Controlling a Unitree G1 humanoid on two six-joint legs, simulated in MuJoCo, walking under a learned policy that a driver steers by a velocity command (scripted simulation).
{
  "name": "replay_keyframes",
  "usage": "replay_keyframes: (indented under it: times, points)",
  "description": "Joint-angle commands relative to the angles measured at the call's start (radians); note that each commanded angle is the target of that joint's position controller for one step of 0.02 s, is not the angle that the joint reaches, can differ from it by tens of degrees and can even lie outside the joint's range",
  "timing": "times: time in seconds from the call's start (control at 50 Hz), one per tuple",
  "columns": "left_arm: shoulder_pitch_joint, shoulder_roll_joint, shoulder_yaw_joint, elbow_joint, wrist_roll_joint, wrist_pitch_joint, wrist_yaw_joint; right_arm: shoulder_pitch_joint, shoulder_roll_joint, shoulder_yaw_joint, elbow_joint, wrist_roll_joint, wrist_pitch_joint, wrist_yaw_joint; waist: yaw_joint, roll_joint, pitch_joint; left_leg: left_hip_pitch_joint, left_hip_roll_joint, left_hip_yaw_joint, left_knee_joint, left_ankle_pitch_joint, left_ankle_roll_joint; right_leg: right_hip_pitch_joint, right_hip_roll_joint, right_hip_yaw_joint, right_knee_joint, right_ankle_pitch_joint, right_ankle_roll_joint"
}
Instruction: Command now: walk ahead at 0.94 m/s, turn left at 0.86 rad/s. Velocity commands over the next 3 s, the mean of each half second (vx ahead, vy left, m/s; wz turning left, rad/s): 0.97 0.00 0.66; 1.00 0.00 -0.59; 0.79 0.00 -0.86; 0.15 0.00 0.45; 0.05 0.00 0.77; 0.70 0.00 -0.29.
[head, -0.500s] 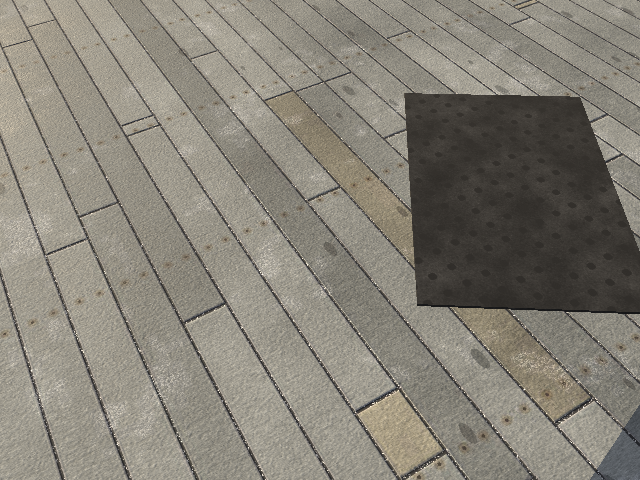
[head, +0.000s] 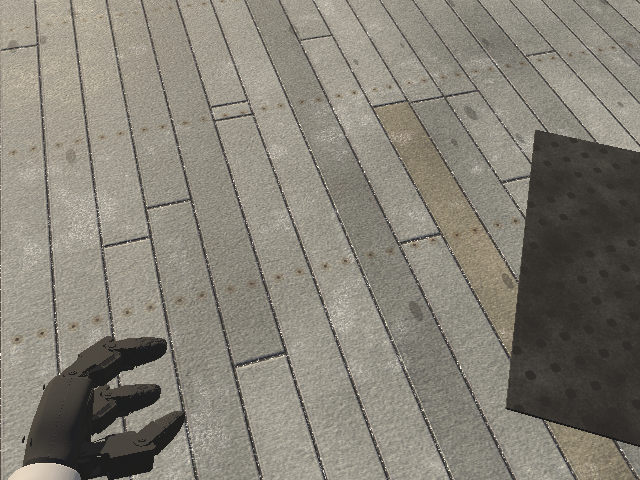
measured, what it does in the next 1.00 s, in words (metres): walks ahead: left foot, then right foot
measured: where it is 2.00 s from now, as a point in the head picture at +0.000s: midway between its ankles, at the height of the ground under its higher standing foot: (203, 147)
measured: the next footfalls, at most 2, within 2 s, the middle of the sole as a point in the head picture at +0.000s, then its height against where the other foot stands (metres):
left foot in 0.42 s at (182, 452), level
right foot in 0.92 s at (206, 257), level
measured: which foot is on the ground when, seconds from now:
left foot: down 0.00-0.00, up 0.02-0.40, down 0.42-0.92, up 0.94-1.00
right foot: down 0.00-0.42, up 0.44-0.90, down 0.92-1.00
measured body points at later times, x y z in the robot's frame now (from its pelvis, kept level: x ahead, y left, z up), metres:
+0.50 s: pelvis +0.40 +0.11 -0.01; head +0.43 +0.14 +0.44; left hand +0.33 +0.38 -0.15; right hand +0.67 -0.07 -0.09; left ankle +0.48 +0.20 -0.71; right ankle +0.21 -0.15 -0.57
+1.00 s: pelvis +0.84 +0.19 -0.02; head +0.85 +0.19 +0.43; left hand +0.93 +0.47 -0.13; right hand +0.96 -0.07 -0.13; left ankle +0.60 +0.30 -0.56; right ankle +0.95 +0.17 -0.71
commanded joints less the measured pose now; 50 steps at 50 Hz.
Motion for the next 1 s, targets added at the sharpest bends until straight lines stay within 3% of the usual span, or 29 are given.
replay_keyframes:
  times: [0.02,0.04,0.08,0.12,0.16,0.22,0.3,0.36,0.38,0.4,0.42,0.44,0.46,0.48,0.52,0.54,0.58,0.62,0.66,0.74,0.82,0.86,0.88,0.9,0.92,0.94,0.96,0.98,1.0]
  points:
    - [0.534,0.287,0.101,0.065,0.029,0.019,0.01,-0.005,0.009,0.026,-0.189,0.049,-0.04,0.005,0.223,-0.5,-0.515,-0.829,-0.034,0.104,0.796,0.004,0.004,1.122,-0.495,0.897,-0.245,-0.791,-0.245]
    - [0.447,0.178,0.082,0.045,0.024,0.026,0.016,-0.105,-0.092,0.003,-0.171,0.07,-0.034,-0.001,0.25,-0.349,-0.285,-0.935,0.045,0.148,0.872,0.104,0.0,0.974,-0.446,0.788,-0.282,-0.802,-0.214]
    - [0.432,0.135,0.073,0.089,0.041,0.044,0.027,-0.293,-0.116,-0.003,-0.184,0.01,-0.03,0.014,0.258,-0.065,-0.074,-0.871,0.123,0.2,0.808,0.185,0.011,0.699,-0.364,0.406,-0.256,-0.334,-0.164]
    - [0.348,0.093,0.058,0.121,0.057,0.041,0.029,-0.307,-0.071,-0.003,-0.218,0.025,-0.007,0.028,0.168,-0.123,0.012,-0.821,0.181,0.191,0.772,0.211,0.009,0.516,-0.341,0.308,-0.324,-0.269,-0.184]
    - [0.298,0.054,0.05,0.142,0.03,0.033,0.022,-0.331,-0.028,0.008,-0.24,0.036,0.028,0.034,0.134,-0.11,0.075,-0.843,0.207,0.205,0.754,0.175,0.003,0.437,-0.332,0.162,-0.374,-0.183,-0.168]
    - [0.225,0.118,0.067,0.153,0.027,0.022,0.024,-0.368,-0.041,0.016,-0.275,0.017,0.029,0.05,0.08,-0.089,0.133,-0.85,0.227,0.207,0.625,0.347,-0.02,0.357,-0.324,-0.016,-0.438,-0.027,-0.159]
    - [0.332,0.184,0.082,0.194,0.023,0.016,0.018,-0.518,-0.05,0.025,-0.286,-0.001,0.002,0.079,0.139,0.046,0.181,-0.653,0.132,0.338,0.278,0.578,0.023,0.344,-0.254,-0.213,-0.521,0.086,-0.137]
    - [0.388,0.302,0.099,0.222,0.014,0.035,0.018,-0.527,-0.11,-0.002,-0.306,0.01,-0.009,0.088,0.08,-0.071,0.117,-0.539,0.0,0.429,0.185,0.452,0.086,0.551,-0.309,-0.246,-0.364,0.834,-0.14]
    - [0.394,0.322,0.1,0.232,0.022,0.053,0.019,-0.435,-0.164,-0.03,-0.293,0.014,-0.006,0.086,0.011,-0.121,0.038,-0.441,-0.041,0.439,0.162,0.382,0.115,0.616,-0.314,-0.249,-0.197,1.013,-0.129]
    - [0.36,0.32,0.093,0.231,0.03,0.069,0.028,-0.206,-0.221,-0.067,-0.23,0.019,0.005,0.075,-0.119,-0.128,-0.09,-0.149,-0.076,0.455,0.112,0.399,0.145,0.546,-0.305,-0.26,0.045,1.097,-0.114]
    - [0.378,0.276,0.073,0.227,0.034,0.068,0.036,-0.011,-0.286,-0.101,-0.164,0.025,0.026,0.048,-0.198,-0.053,-0.179,0.216,-0.034,0.344,0.115,0.425,0.14,0.295,-0.265,-0.236,0.38,0.833,-0.085]
    - [0.574,0.055,0.007,0.177,0.022,0.043,0.019,-0.081,-0.412,-0.109,-0.169,-0.002,0.01,0.043,0.027,0.362,-0.314,0.497,0.278,-0.297,-0.048,0.08,0.294,-0.105,-0.036,-0.154,0.885,-0.368,-0.031]
    - [0.526,0.147,0.015,0.21,-0.025,0.013,0.018,-0.042,-0.269,-0.075,-0.196,-0.022,-0.007,0.051,-0.056,0.182,-0.501,0.516,0.326,-0.5,-0.203,-0.153,0.254,-0.124,-0.025,0.128,0.963,-0.406,-0.074]
    - [0.369,0.185,0.033,0.171,-0.073,0.011,0.021,-0.054,-0.22,-0.058,-0.165,-0.039,-0.028,0.059,-0.068,0.101,-0.305,0.377,0.332,-0.381,-0.264,-0.031,0.213,-0.189,-0.036,0.113,0.963,-0.357,-0.078]
    - [0.295,0.114,0.016,0.151,-0.028,0.013,0.034,-0.162,-0.204,-0.059,-0.125,-0.032,-0.061,0.061,0.033,-0.035,-0.095,0.09,0.282,-0.167,-0.272,0.174,0.167,-0.178,-0.123,0.111,0.805,-0.235,-0.08]
    - [0.346,0.115,0.021,0.171,-0.028,0.029,0.028,-0.224,-0.162,-0.05,-0.134,-0.054,-0.073,0.062,0.087,0.015,-0.067,-0.038,0.262,-0.091,-0.285,0.234,0.148,-0.089,-0.164,0.132,0.777,-0.155,-0.081]
    - [0.4,0.098,0.028,0.215,-0.038,0.072,0.016,-0.255,-0.074,-0.034,-0.123,-0.048,-0.089,0.061,0.117,0.038,-0.039,-0.117,0.226,0.058,-0.338,0.337,0.105,-0.039,-0.199,0.131,0.748,-0.089,-0.07]
    - [0.376,0.068,0.025,0.22,-0.031,0.098,0.007,-0.252,-0.08,-0.039,-0.094,-0.03,-0.1,0.052,0.125,0.036,0.022,-0.164,0.224,0.166,-0.396,0.396,0.076,-0.078,-0.216,0.119,0.692,-0.057,-0.057]
    - [0.302,0.05,0.019,0.209,-0.027,0.106,0.005,-0.24,-0.087,-0.042,-0.077,-0.037,-0.104,0.041,0.105,0.016,0.087,-0.157,0.203,0.283,-0.439,0.476,0.049,-0.17,-0.209,0.112,0.641,0.041,-0.052]
    - [0.176,0.065,0.018,0.177,-0.018,0.089,-0.013,-0.225,-0.084,-0.034,-0.064,-0.052,-0.104,0.018,0.077,-0.01,0.156,-0.112,0.145,0.48,-0.496,0.645,0.005,-0.229,-0.144,0.005,0.423,0.252,-0.058]
    - [0.044,0.054,0.01,0.11,-0.01,0.063,-0.064,-0.165,-0.16,-0.041,-0.044,-0.051,-0.08,-0.011,0.061,-0.017,0.168,-0.005,0.171,0.572,-0.441,1.076,-0.05,-0.14,-0.057,-0.178,0.166,0.306,-0.104]
    - [0.13,0.099,0.033,0.104,-0.026,0.068,-0.068,-0.168,-0.229,-0.054,-0.048,-0.05,-0.049,-0.035,0.137,0.073,0.061,0.098,0.195,0.583,-0.265,1.572,-0.07,-0.007,0.036,-0.262,0.167,0.229,-0.13]
    - [0.28,0.17,0.071,0.131,-0.043,0.092,-0.058,-0.195,-0.238,-0.054,-0.057,-0.054,-0.038,-0.047,0.234,0.118,-0.07,0.095,0.185,0.581,-0.07,1.912,-0.072,0.212,0.101,-0.283,0.253,0.19,-0.153]
    - [0.491,0.191,0.085,0.185,-0.032,0.116,-0.05,-0.282,-0.287,-0.069,-0.097,-0.025,-0.036,-0.049,0.344,0.181,-0.112,-0.031,0.241,0.553,0.142,1.942,-0.058,0.402,0.069,-0.219,0.291,0.069,-0.194]
    - [0.765,0.257,0.118,0.243,-0.024,0.14,-0.028,-0.399,-0.283,-0.067,-0.125,-0.017,-0.042,-0.033,0.487,0.129,-0.146,-0.191,0.201,0.534,0.496,1.713,-0.052,0.668,0.018,-0.094,0.186,0.084,-0.242]
    - [0.758,0.23,0.096,0.296,-0.006,0.143,-0.015,-0.402,-0.046,-0.007,-0.137,-0.038,-0.075,0.013,0.376,-0.276,-0.023,-0.516,-0.052,0.483,0.992,0.117,-0.059,0.737,-0.019,0.027,0.162,0.12,-0.28]
    - [0.599,0.199,0.075,0.224,0.043,0.104,-0.018,-0.265,0.037,0.031,-0.217,0.001,-0.112,0.03,0.184,-0.442,-0.19,-0.844,-0.126,0.246,1.187,-0.085,-0.051,0.875,-0.18,0.61,-0.029,-0.284,-0.488]
    - [0.57,0.15,0.072,0.182,0.037,0.088,-0.018,-0.345,-0.072,0.025,-0.235,0.013,-0.143,0.04,0.245,-0.235,-0.188,-0.875,-0.081,0.16,1.119,0.028,0.019,0.83,-0.236,0.809,-0.259,-0.573,-0.47]
    - [0.536,0.117,0.062,0.178,0.033,0.07,-0.026,-0.423,-0.112,0.009,-0.256,0.023,-0.154,0.041,0.195,-0.014,-0.061,-0.846,-0.042,0.157,0.973,0.123,0.058,0.669,-0.233,0.82,-0.355,-0.653,-0.402]
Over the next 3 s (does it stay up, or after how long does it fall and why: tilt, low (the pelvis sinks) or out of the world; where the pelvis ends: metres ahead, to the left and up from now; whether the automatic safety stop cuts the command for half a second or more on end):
stays up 1.61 0.27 0.01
